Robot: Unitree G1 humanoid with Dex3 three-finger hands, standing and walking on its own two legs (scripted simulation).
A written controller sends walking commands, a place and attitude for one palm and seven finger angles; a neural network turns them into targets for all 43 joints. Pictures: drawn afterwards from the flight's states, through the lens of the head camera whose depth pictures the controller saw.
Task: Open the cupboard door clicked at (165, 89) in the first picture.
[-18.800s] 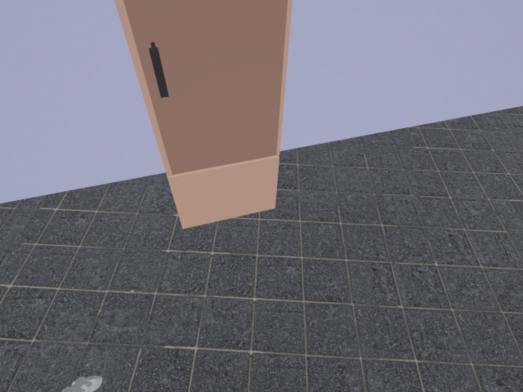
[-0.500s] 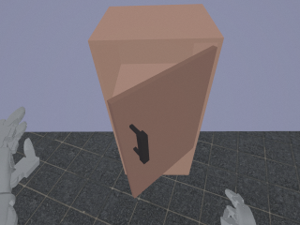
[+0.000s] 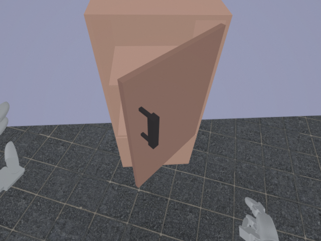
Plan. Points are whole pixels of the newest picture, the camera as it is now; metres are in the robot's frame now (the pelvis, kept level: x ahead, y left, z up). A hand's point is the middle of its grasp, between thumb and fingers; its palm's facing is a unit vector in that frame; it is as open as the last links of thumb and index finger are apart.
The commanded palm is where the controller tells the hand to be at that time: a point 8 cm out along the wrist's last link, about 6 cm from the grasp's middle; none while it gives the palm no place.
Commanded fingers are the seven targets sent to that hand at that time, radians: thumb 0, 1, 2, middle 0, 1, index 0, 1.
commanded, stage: step back with the hand held close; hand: left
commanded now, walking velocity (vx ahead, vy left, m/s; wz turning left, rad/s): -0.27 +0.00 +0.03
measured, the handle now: (148, 128) +0.40 +0.07 +0.04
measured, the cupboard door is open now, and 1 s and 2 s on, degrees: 42 42 42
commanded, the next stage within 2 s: stop stepping back and stand still in 0.70 s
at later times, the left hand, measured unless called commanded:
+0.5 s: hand out of the picture +0.11 +0.30 +0.17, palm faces +0.47 -0.75 -0.47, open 7.5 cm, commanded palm +0.03 +0.32 +0.18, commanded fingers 0.00 0.90 0.90 -0.20 -0.30 -0.20 -0.30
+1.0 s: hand out of the picture +0.02 +0.25 +0.16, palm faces +0.36 -0.82 -0.44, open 7.4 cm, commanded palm -0.04 +0.29 +0.18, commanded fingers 0.00 0.90 0.90 -0.20 -0.30 -0.20 -0.30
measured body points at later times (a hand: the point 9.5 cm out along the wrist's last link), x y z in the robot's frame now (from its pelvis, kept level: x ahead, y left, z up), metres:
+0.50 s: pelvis -0.09 +0.02 +0.00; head -0.06 +0.05 +0.44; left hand +0.08 +0.33 +0.20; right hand +0.10 -0.20 -0.08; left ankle +0.01 +0.09 -0.74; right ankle -0.11 -0.13 -0.68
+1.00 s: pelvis -0.20 +0.00 -0.01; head -0.20 +0.02 +0.44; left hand -0.01 +0.29 +0.19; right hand -0.07 -0.27 -0.08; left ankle -0.11 +0.08 -0.74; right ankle -0.29 -0.11 -0.73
